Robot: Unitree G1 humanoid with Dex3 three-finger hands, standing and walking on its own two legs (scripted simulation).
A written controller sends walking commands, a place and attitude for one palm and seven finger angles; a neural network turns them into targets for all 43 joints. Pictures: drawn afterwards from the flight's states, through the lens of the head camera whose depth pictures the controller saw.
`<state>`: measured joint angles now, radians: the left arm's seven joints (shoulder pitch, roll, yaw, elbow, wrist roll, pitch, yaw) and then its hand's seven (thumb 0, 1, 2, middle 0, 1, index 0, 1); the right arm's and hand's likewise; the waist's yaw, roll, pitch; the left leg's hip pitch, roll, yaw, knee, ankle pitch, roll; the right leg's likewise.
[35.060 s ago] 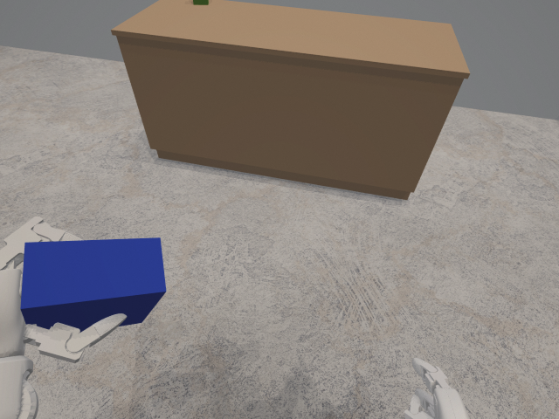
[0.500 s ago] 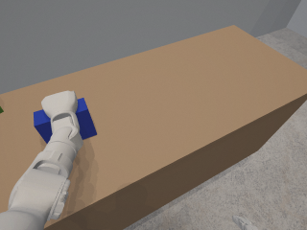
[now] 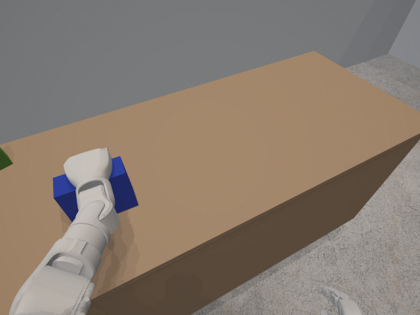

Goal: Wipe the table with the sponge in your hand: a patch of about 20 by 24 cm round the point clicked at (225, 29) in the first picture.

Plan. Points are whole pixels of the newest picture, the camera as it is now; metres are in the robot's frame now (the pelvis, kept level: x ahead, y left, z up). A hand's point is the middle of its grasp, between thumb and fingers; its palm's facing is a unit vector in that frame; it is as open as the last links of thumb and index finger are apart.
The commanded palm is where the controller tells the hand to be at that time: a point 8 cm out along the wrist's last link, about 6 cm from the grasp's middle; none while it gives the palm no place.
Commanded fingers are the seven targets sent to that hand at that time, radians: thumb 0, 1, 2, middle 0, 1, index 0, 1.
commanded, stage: wipe back along the middle lane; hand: left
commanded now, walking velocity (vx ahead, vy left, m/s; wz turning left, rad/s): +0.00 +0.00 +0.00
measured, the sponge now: (101, 197) +0.36 +0.28 -0.01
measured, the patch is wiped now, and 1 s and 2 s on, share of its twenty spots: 0.60 0.80 0.95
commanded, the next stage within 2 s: slide across to the third lane in 1.10 s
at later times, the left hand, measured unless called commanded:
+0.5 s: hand (104, 197) +0.34 +0.25 +0.03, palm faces -0.05 -0.02 -1.00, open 10.1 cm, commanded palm +0.29 +0.22 +0.06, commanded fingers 0.00 0.10 1.30 -1.20 -1.60 -1.20 -1.60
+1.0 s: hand (110, 217) +0.29 +0.22 +0.03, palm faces -0.01 -0.05 -1.00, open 10.0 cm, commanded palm +0.24 +0.20 +0.06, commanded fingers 0.00 0.10 1.30 -1.20 -1.60 -1.20 -1.60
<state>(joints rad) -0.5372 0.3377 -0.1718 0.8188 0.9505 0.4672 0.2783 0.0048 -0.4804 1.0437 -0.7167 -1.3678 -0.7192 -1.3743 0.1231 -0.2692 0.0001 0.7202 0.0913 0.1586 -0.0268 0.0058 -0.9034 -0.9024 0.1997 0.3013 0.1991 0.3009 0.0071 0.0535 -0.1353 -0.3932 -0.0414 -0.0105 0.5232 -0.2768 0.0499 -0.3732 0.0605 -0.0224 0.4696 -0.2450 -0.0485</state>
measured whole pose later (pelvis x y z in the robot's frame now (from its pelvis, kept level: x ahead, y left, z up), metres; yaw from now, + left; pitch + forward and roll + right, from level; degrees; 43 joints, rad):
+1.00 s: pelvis -0.01 -0.01 +0.00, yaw +0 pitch +3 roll +0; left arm -0.21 0.25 -0.34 0.39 0.97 0.63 0.25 0.01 -0.47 1.04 -0.70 -1.38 -0.71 -1.38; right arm -0.01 -0.25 0.03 0.65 0.10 0.18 0.00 0.01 -0.90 -0.90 0.20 0.30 0.20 0.30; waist 0.08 0.07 -0.13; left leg -0.29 -0.05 0.00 0.52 -0.28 0.04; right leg -0.29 0.06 -0.02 0.50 -0.27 -0.06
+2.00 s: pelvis -0.03 -0.04 +0.00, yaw +0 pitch +2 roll +1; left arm -0.38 0.13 -0.43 0.60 0.91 0.64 0.29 -0.01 -0.49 1.05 -0.72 -1.37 -0.73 -1.36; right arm 0.00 -0.23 0.01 0.73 0.09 0.13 0.01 0.01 -0.90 -0.90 0.20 0.30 0.20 0.30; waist 0.07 0.07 -0.12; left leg -0.30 -0.02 -0.02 0.51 -0.24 0.00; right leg -0.31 0.08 -0.03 0.52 -0.24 -0.10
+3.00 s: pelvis -0.04 -0.04 -0.01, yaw -1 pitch +9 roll +0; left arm -0.73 0.25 -0.18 1.05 0.93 0.49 0.34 0.01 -0.50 1.05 -0.73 -1.36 -0.75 -1.35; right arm 0.14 -0.26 0.01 0.76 0.08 0.10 -0.03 0.01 -0.90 -0.90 0.20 0.30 0.20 0.30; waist -0.04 0.05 -0.14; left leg -0.49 0.00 -0.01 0.57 -0.25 0.00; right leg -0.49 0.10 -0.02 0.54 -0.22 -0.09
